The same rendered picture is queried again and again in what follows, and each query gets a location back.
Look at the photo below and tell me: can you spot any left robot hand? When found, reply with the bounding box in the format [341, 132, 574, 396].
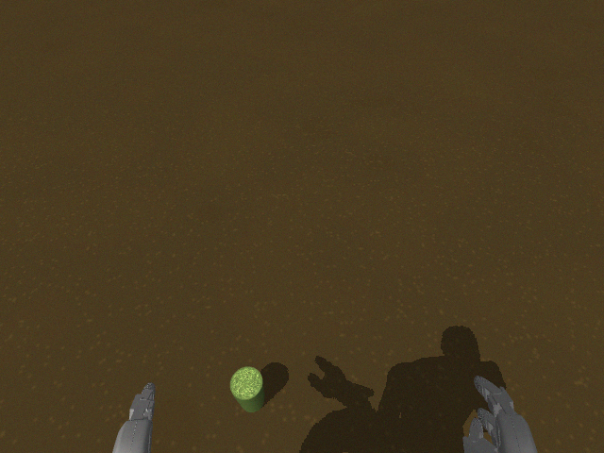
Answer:
[112, 382, 156, 453]

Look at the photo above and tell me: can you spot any right robot hand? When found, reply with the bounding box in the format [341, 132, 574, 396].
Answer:
[462, 376, 538, 453]

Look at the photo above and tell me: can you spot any cup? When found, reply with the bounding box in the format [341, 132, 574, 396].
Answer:
[230, 366, 264, 412]

